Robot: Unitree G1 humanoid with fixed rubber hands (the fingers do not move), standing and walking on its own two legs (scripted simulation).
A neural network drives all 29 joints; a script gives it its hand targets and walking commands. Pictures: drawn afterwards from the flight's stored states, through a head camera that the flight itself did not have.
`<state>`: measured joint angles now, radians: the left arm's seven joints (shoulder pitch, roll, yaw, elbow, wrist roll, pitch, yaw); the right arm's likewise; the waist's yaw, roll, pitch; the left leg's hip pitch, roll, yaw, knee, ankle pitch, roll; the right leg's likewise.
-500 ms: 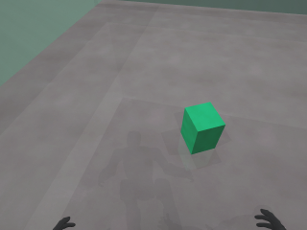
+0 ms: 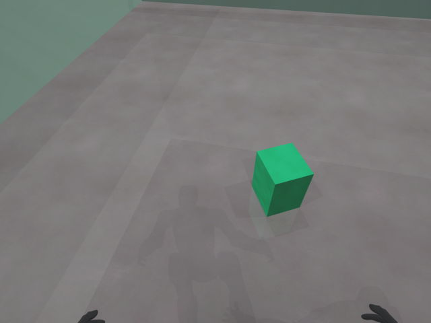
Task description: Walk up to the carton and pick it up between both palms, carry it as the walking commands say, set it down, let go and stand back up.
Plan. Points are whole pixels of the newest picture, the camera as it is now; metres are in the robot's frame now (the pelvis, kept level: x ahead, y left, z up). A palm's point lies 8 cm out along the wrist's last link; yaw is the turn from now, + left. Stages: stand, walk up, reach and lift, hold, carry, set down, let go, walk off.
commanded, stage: stand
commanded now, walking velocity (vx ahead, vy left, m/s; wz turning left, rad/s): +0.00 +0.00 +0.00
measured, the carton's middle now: (279, 180) +0.85 -0.30 -0.63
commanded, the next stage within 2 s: walk up in 0.84 s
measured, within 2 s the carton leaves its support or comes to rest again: neither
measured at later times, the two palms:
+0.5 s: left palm out of the picture +0.11 +0.29 -0.11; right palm out of the picture +0.10 -0.31 -0.11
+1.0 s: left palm out of the picture +0.11 +0.29 -0.11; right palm out of the picture +0.10 -0.31 -0.11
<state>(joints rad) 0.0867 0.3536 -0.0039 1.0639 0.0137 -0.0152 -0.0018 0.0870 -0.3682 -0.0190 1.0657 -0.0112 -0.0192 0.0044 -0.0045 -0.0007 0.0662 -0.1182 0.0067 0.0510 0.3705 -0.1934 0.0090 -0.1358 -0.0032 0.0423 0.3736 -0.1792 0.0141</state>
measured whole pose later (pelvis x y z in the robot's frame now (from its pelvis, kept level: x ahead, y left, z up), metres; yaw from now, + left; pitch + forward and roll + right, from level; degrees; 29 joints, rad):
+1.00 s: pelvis +0.01 +0.00 +0.00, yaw +0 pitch -3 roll +0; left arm 0.08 0.36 0.00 1.06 0.01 -0.01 0.00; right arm 0.08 -0.38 -0.02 1.07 -0.01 -0.01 0.00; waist 0.00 0.00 0.06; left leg -0.09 0.02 0.05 0.34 -0.20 0.00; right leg -0.11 0.01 0.04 0.34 -0.18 0.01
